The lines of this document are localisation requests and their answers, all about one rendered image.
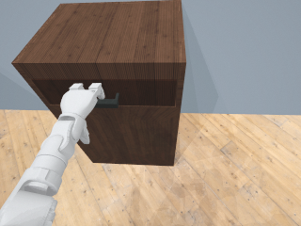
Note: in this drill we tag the robot left forearm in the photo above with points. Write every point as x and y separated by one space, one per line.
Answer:
45 174

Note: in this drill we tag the handle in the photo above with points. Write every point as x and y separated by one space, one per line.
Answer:
108 103

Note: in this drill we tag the robot left upper arm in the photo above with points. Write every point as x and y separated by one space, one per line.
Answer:
30 209

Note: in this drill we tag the left robot hand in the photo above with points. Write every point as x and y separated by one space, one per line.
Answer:
81 101

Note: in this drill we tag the cabinet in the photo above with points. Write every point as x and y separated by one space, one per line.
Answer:
115 40

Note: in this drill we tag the drawer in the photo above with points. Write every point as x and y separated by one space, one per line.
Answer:
146 92

